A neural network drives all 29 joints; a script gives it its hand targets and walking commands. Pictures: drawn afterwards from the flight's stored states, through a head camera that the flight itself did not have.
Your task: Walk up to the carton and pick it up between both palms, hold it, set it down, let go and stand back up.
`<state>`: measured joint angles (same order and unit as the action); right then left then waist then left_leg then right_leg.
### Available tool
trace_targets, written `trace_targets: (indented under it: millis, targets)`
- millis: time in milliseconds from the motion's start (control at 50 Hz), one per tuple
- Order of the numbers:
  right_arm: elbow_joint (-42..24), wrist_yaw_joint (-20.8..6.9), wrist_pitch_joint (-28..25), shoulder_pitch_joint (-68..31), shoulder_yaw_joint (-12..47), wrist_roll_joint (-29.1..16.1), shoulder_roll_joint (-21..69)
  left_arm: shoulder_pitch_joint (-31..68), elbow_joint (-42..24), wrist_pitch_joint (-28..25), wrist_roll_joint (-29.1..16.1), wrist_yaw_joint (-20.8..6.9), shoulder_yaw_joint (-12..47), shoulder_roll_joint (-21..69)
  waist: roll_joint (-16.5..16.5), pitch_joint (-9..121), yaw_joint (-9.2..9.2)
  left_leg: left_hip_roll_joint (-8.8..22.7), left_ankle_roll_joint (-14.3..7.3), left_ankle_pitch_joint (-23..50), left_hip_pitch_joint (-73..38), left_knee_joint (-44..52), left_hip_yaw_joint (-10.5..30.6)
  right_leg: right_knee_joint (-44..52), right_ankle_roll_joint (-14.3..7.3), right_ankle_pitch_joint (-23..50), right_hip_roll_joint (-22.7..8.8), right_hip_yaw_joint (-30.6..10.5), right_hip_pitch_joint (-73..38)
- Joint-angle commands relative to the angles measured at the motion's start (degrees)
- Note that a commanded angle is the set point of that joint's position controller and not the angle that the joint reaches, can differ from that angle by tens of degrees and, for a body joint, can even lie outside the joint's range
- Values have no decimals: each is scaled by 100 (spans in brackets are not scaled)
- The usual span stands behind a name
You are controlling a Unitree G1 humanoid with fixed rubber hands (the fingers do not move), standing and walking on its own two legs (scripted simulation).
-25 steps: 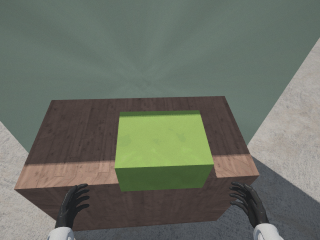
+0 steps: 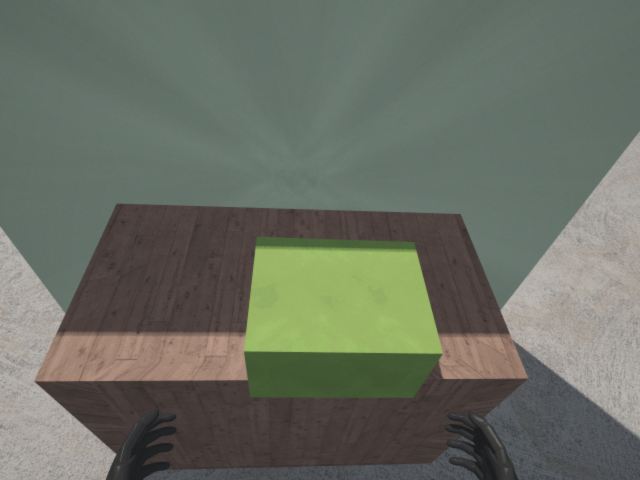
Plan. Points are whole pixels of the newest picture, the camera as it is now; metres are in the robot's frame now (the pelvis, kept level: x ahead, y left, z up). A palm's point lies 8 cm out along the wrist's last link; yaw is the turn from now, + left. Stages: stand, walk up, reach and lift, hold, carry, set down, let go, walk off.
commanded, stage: set down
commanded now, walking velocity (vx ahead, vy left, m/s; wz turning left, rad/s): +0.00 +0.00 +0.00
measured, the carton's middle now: (334, 317) +0.38 -0.03 -0.09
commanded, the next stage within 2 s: let go in 0.28 s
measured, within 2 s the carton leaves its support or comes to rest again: neither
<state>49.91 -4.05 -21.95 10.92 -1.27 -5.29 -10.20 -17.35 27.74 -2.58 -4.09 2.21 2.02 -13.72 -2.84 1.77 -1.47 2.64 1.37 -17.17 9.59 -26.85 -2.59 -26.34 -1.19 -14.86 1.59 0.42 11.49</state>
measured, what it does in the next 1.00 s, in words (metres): stands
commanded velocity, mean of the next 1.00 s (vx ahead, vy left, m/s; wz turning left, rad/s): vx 0.00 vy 0.00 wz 0.00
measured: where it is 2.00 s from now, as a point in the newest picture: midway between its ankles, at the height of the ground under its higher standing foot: outside the picture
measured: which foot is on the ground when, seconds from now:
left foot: down 0.00-1.00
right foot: down 0.00-1.00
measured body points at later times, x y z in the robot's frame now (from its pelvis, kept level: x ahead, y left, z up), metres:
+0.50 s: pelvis +0.00 +0.01 +0.00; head +0.01 +0.03 +0.45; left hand +0.16 +0.24 -0.09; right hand +0.16 -0.21 -0.10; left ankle -0.03 +0.13 -0.74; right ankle -0.01 -0.11 -0.74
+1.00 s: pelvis -0.01 +0.01 +0.00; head -0.03 +0.02 +0.45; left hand +0.09 +0.24 -0.12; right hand +0.08 -0.23 -0.13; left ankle -0.03 +0.13 -0.74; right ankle -0.01 -0.11 -0.74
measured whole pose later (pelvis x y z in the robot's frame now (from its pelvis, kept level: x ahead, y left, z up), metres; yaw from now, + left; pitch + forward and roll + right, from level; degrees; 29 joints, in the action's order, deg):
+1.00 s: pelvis -0.01 +0.01 +0.00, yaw +0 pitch -1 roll -1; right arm 52.5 -1.6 0.5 13.4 -3.2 1.6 -10.7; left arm -19.2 37.1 1.4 2.6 -0.2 -0.1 -11.3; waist -0.4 2.5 -0.8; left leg 2.6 0.5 -18.2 10.1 -29.3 -2.2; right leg -25.7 -0.2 -14.2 1.5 0.7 10.4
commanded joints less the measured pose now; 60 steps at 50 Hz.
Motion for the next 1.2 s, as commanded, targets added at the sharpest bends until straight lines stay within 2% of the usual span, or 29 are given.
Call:
trace_targets:
  millis: [0,240,300,380,500,700,720,780,800,820,840,860,900,960,1080,1180]
  targets:
    - [-697,91,-126,-425,-271,94,-719,273,-1116,173,203,-12,-300,-570,328,332,-36,-347,122,1688,425,526,-152,431,103,1649,129,-209,-759]
    - [-658,190,313,-539,-428,464,-560,447,-1453,1094,440,-83,-292,-499,461,297,-53,-262,77,1794,219,558,-155,537,23,1296,149,-116,-572]
    - [-591,227,346,-666,-534,575,-576,611,-1474,1228,428,-100,-226,-537,462,335,-1,-218,56,1691,158,510,-147,491,19,1198,150,-83,-447]
    - [-496,197,272,-843,-704,663,-714,802,-1578,1249,364,-74,-92,-555,504,449,43,-144,54,1675,54,415,-117,384,-24,1161,181,-49,-278]
    - [-395,241,125,-770,-495,577,-603,533,-1311,1167,460,-163,-269,-562,237,584,-43,-271,26,2264,75,298,-145,347,41,1991,166,-144,-796]
    - [-420,207,235,-878,-556,613,-608,751,-1369,1205,463,-130,-233,-550,425,348,6,-218,52,1689,24,473,-156,479,1,1342,146,-127,-474]
    - [-593,256,74,-571,-486,553,-921,604,-1228,1246,331,-140,107,-20,554,161,53,-395,216,1990,339,453,-290,319,73,1440,85,-182,-821]
    - [-573,310,-49,-530,-378,494,-753,620,-1408,1215,404,-183,-159,-291,439,305,16,-470,168,1971,326,461,-314,286,167,1778,58,-172,-957]
    - [-65,303,1304,104,-416,714,-701,-694,5,542,720,-107,-601,-1032,724,864,-187,473,-31,2386,-237,-8,243,239,272,2211,-750,-423,-534]
    - [-340,313,1825,165,-384,856,-667,-617,14,358,715,-118,-588,-1080,270,650,35,418,-31,1449,-116,-40,295,444,315,2186,-749,-546,-436]
    - [-444,331,2056,194,-369,769,-671,-112,-57,203,747,-142,-550,-888,-83,514,230,386,0,1423,85,-2,330,262,297,2896,-755,-551,-609]
    - [-380,314,2157,336,-362,671,-747,115,-27,131,737,-174,-502,-613,-114,516,238,380,17,1369,245,64,296,169,226,2971,-699,-538,-706]
    - [-212,293,2239,363,-403,613,-925,55,160,145,680,-222,-423,-310,84,145,168,288,28,656,363,220,299,428,189,1967,-619,-520,-314]
    - [-88,270,2208,260,-389,723,-871,-177,603,127,673,-203,-490,-445,313,-455,88,297,-25,535,539,419,411,676,153,1291,-624,-573,12]
    - [470,374,2128,641,-400,670,-864,-378,1462,-7,574,-98,-558,-419,312,-360,111,275,-171,710,320,710,513,795,113,1191,-654,-523,-333]
    - [892,456,2151,938,-355,657,-697,-549,2158,23,564,-32,-535,-257,286,-544,130,239,-249,563,257,921,530,889,122,918,-638,-421,-368]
